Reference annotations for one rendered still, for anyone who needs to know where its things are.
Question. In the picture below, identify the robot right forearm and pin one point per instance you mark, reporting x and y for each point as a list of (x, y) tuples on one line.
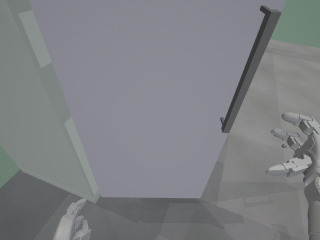
[(312, 194)]

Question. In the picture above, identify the fridge door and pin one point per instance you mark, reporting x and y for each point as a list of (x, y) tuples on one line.
[(147, 82)]

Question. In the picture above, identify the robot right hand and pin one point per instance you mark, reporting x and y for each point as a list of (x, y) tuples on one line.
[(311, 147)]

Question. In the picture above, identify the robot left hand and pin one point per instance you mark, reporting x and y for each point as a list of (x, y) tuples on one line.
[(68, 224)]

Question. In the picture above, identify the handle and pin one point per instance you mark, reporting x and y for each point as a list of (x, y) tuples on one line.
[(263, 37)]

